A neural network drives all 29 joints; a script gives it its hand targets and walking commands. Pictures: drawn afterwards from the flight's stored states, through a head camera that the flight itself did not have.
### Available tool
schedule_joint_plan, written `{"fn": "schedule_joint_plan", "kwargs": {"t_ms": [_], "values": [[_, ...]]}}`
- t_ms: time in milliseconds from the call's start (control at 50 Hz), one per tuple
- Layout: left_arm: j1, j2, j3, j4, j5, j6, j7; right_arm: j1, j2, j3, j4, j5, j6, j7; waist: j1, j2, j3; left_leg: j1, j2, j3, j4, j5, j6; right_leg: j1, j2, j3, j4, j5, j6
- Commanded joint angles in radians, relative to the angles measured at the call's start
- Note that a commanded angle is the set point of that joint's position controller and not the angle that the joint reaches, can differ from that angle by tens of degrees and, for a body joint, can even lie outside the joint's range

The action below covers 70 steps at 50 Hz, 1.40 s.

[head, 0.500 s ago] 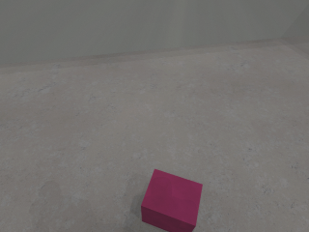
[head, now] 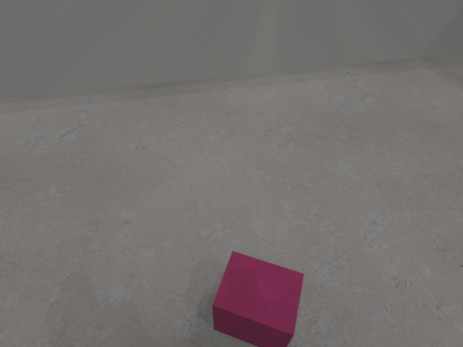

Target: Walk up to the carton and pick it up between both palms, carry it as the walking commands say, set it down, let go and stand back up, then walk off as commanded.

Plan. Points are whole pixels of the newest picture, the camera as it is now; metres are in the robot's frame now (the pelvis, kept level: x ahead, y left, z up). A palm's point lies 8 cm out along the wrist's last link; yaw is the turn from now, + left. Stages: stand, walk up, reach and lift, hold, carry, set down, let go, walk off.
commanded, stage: stand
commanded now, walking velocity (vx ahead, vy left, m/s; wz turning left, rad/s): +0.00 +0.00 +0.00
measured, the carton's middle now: (256, 303) +0.45 -0.10 -0.64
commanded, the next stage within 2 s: walk off in 0.58 s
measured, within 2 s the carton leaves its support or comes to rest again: neither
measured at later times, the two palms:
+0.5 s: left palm out of the picture -0.06 +0.18 -0.15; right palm out of the picture -0.06 -0.20 -0.15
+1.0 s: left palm out of the picture -0.04 +0.23 -0.17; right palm out of the picture -0.02 -0.22 -0.16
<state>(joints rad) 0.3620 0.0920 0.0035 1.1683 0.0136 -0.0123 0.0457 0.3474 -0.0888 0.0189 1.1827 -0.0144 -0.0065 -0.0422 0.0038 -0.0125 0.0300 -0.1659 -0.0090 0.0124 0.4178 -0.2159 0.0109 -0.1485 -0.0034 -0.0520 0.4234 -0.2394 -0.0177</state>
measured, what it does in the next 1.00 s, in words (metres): stands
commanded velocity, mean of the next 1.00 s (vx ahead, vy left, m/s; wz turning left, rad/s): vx -0.07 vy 0.00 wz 0.16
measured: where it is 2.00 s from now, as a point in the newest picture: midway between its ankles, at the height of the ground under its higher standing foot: outside the picture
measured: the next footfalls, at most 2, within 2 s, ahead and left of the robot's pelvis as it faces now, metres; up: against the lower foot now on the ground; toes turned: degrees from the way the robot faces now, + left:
right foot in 1.60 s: -0.16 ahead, -0.14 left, +0.00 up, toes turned +21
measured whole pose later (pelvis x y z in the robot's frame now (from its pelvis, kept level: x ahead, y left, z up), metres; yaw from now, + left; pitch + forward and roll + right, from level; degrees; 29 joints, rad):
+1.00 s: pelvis -0.02 +0.00 -0.02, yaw +6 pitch -1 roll -2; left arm 0.28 0.15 0.06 1.05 0.01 0.02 0.09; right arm 0.30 -0.14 -0.01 1.05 -0.03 0.03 -0.05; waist -0.02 0.00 0.08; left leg -0.42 0.02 0.02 0.86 -0.43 0.00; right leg -0.29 -0.02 -0.15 0.64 -0.33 -0.03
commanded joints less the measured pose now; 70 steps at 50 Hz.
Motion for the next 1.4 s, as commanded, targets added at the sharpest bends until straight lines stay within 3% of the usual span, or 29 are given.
{"fn": "schedule_joint_plan", "kwargs": {"t_ms": [0, 740, 800, 880, 900, 940, 960, 980, 1000, 1040, 1060, 1080, 1100, 1120, 1140, 1160, 1200, 1240, 1300, 1380], "values": [[0.090, 0.053, 0.005, 0.000, 0.000, -0.004, 0.002, 0.093, -0.059, -0.008, 0.002, 0.000, -0.002, -0.002, -0.001, 0.013, 0.100, -0.073, 0.084, -0.089, -0.084, 0.043, 0.015, -0.051, -0.091, 0.097, -0.102, 0.007, -0.022], [0.110, 0.049, 0.006, -0.013, -0.004, -0.012, 0.000, 0.116, -0.049, 0.000, 0.004, 0.003, -0.008, -0.002, 0.000, 0.014, 0.089, -0.085, 0.090, -0.081, -0.066, 0.067, 0.005, -0.039, -0.090, 0.101, -0.113, 0.037, -0.032], [0.069, 0.121, 0.034, -0.052, -0.007, -0.009, 0.021, 0.047, -0.088, -0.015, -0.061, 0.001, -0.010, -0.004, -0.001, 0.001, 0.074, -0.169, 0.100, -0.078, 0.055, 0.156, -0.012, -0.009, -0.148, 0.082, -0.032, 0.224, -0.034], [0.059, 0.174, 0.070, -0.094, -0.010, 0.017, 0.042, 0.048, -0.104, -0.030, -0.123, -0.004, 0.007, -0.010, -0.011, -0.043, -0.022, -0.188, 0.069, -0.043, 0.290, 0.175, -0.018, -0.050, -0.242, 0.070, 0.049, 0.387, -0.108], [0.038, 0.179, 0.077, -0.111, -0.009, 0.024, 0.046, 0.055, -0.096, -0.033, -0.135, -0.009, 0.016, -0.010, -0.014, -0.073, -0.034, -0.181, 0.053, -0.032, 0.381, 0.090, -0.016, -0.092, -0.282, 0.083, 0.052, 0.425, -0.141], [-0.013, 0.178, 0.081, -0.141, 0.003, 0.033, 0.051, 0.057, -0.077, -0.041, -0.156, -0.022, 0.035, -0.007, -0.021, -0.147, -0.020, -0.204, 0.043, 0.007, 0.560, -0.284, -0.010, -0.184, -0.380, 0.130, 0.033, 0.527, -0.223], [-0.032, 0.184, 0.080, -0.153, 0.011, 0.034, 0.053, 0.044, -0.069, -0.044, -0.167, -0.027, 0.043, -0.003, -0.019, -0.131, -0.004, -0.225, 0.060, 0.021, 0.630, -0.370, -0.012, -0.205, -0.410, 0.134, 0.023, 0.543, -0.245], [-0.067, 0.194, 0.082, -0.164, 0.017, 0.036, 0.055, 0.040, -0.056, -0.043, -0.176, -0.026, 0.049, 0.001, -0.030, -0.098, 0.008, -0.222, 0.087, 0.014, 0.619, -0.384, -0.012, -0.222, -0.406, 0.112, 0.037, 0.527, -0.232], [-0.109, 0.204, 0.083, -0.175, 0.020, 0.040, 0.057, 0.053, -0.055, -0.043, -0.180, -0.022, 0.049, 0.004, -0.047, -0.078, 0.005, -0.203, 0.107, 0.006, 0.536, -0.340, -0.012, -0.220, -0.371, 0.081, 0.074, 0.498, -0.190], [-0.150, 0.218, 0.089, -0.177, 0.013, 0.056, 0.054, 0.106, -0.072, -0.050, -0.168, -0.016, 0.039, 0.006, -0.066, -0.025, 0.015, -0.122, 0.080, 0.049, 0.235, -0.083, -0.015, -0.222, -0.277, -0.007, 0.216, 0.322, -0.092], [-0.095, 0.190, 0.086, -0.163, 0.009, 0.070, 0.046, 0.092, -0.120, -0.061, -0.182, -0.019, 0.028, 0.008, -0.040, 0.101, 0.048, -0.107, 0.108, -0.053, 0.044, 0.105, -0.012, -0.270, -0.185, -0.086, 0.369, 0.086, -0.030], [-0.067, 0.117, 0.071, -0.195, 0.004, 0.083, 0.040, 0.081, -0.237, -0.087, -0.226, -0.026, 0.017, 0.006, -0.015, 0.342, 0.056, -0.058, 0.387, -0.449, -0.033, 0.527, 0.060, -0.511, -0.025, -0.130, 0.641, -0.408, 0.043], [-0.142, 0.116, 0.068, -0.249, 0.001, 0.094, 0.035, 0.142, -0.314, -0.099, -0.222, -0.031, 0.021, 0.006, -0.075, 0.406, -0.008, -0.177, 0.472, -0.572, -0.143, 0.694, 0.179, -0.415, -0.012, 0.022, 0.795, -0.464, 0.037], [-0.189, 0.137, 0.072, -0.261, 0.000, 0.094, 0.022, 0.113, -0.283, -0.098, -0.227, -0.033, 0.026, 0.006, -0.064, 0.283, 0.002, -0.200, 0.415, -0.532, -0.132, 0.527, 0.190, -0.418, -0.024, 0.070, 0.869, -0.392, 0.036], [-0.215, 0.149, 0.075, -0.259, 0.001, 0.091, 0.010, 0.041, -0.254, -0.093, -0.240, -0.030, 0.033, -0.001, -0.037, 0.152, 0.030, -0.205, 0.341, -0.412, -0.096, 0.365, 0.159, -0.459, -0.040, 0.090, 0.903, -0.295, 0.035], [-0.207, 0.144, 0.072, -0.253, 0.006, 0.083, 0.001, -0.028, -0.255, -0.098, -0.270, -0.025, 0.041, -0.005, -0.011, 0.097, 0.005, -0.171, 0.274, -0.347, -0.067, 0.305, 0.131, -0.477, -0.041, 0.091, 0.930, -0.212, 0.038], [-0.186, 0.171, 0.079, -0.254, 0.020, 0.075, -0.009, -0.066, -0.236, -0.097, -0.308, -0.016, 0.044, -0.006, -0.005, 0.064, -0.080, -0.105, 0.235, -0.297, -0.044, 0.363, 0.126, -0.461, -0.024, 0.071, 0.957, -0.130, 0.043], [-0.188, 0.168, 0.078, -0.271, 0.013, 0.076, -0.009, -0.040, -0.235, -0.099, -0.313, -0.009, 0.034, 0.005, -0.014, 0.057, -0.115, -0.047, 0.229, -0.307, -0.043, 0.384, 0.114, -0.458, -0.008, 0.069, 0.947, -0.111, 0.047], [-0.202, 0.154, 0.075, -0.302, 0.008, 0.092, -0.002, -0.018, -0.252, -0.108, -0.313, -0.003, 0.026, 0.013, -0.031, 0.112, -0.111, -0.002, 0.213, -0.334, -0.071, 0.312, 0.091, -0.464, 0.009, 0.075, 0.871, -0.108, 0.059], [-0.185, 0.169, 0.083, -0.324, -0.005, 0.108, 0.004, -0.046, -0.268, -0.119, -0.336, -0.004, 0.038, 0.020, -0.038, 0.198, -0.105, -0.024, 0.181, -0.386, -0.167, 0.022, 0.053, -0.373, 0.035, 0.076, 0.661, -0.136, 0.071]]}}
